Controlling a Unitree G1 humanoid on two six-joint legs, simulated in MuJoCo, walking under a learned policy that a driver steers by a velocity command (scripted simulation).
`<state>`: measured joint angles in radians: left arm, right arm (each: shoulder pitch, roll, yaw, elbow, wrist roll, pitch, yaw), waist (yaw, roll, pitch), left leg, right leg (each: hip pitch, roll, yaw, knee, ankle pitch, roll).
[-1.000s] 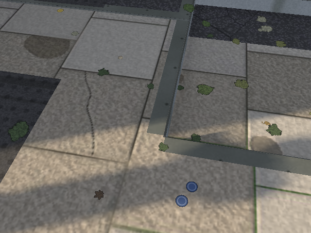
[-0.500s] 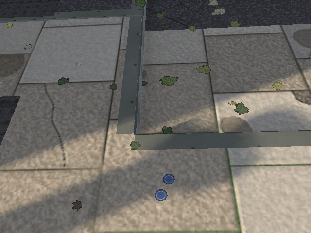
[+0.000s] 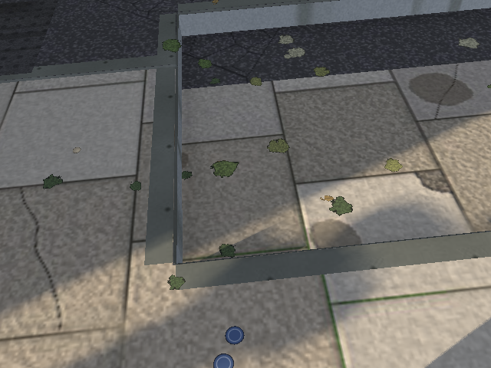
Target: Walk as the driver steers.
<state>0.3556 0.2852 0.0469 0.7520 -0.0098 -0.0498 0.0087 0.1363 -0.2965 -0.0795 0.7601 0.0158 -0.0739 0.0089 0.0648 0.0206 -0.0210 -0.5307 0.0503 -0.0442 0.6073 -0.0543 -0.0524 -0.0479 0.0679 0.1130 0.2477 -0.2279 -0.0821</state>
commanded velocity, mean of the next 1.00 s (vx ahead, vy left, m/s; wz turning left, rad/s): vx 0.48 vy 0.00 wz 0.10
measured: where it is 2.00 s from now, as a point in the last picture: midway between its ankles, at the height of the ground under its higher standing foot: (234, 230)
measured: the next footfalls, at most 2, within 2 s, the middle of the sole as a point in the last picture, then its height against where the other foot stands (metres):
left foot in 0.16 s outside the picture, level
right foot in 0.66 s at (306, 364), level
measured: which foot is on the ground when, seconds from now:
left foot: up 0.00-0.14, down 0.16-0.68, up 0.70-1.00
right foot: down 0.00-0.16, up 0.18-0.64, down 0.66-1.00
